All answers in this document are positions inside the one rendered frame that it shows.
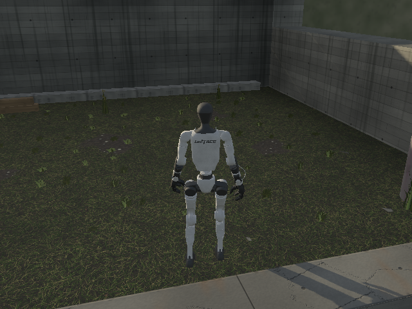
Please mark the left robot upper arm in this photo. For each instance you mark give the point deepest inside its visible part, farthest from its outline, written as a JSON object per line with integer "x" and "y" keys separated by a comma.
{"x": 182, "y": 147}

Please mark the robot left foot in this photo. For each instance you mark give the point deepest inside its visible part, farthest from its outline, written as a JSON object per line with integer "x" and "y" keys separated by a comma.
{"x": 189, "y": 261}

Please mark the right robot upper arm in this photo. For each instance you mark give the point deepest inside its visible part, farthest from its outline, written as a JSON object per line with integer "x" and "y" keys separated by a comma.
{"x": 228, "y": 145}

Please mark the robot left hand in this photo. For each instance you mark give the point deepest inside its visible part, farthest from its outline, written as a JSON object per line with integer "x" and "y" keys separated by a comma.
{"x": 178, "y": 183}

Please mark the robot right hand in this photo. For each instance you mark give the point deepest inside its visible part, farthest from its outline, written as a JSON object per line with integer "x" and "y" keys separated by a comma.
{"x": 240, "y": 191}

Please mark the humanoid robot head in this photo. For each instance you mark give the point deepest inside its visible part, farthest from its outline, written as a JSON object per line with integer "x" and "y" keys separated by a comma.
{"x": 204, "y": 111}

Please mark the robot right forearm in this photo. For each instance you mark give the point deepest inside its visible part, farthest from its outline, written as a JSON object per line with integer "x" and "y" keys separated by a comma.
{"x": 236, "y": 173}

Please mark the robot left forearm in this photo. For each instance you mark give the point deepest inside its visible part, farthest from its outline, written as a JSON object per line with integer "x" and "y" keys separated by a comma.
{"x": 177, "y": 171}

